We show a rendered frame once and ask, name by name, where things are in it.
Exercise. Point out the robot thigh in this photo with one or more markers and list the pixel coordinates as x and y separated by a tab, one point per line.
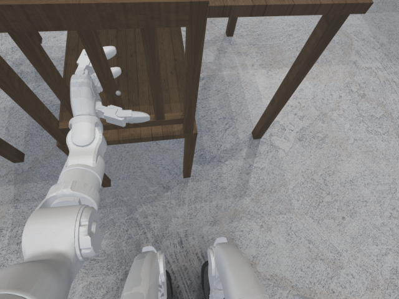
147	271
238	279

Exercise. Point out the chair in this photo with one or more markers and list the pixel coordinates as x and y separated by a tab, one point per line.
158	76

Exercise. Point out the left robot thigh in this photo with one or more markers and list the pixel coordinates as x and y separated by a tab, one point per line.
147	271

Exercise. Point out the robot left upper arm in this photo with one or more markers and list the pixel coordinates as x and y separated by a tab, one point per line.
57	242

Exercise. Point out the left robot forearm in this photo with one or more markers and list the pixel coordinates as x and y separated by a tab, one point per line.
82	174

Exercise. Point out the robot left hand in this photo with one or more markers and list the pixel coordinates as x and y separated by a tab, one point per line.
84	93

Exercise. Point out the right robot thigh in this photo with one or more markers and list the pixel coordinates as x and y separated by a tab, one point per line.
238	279

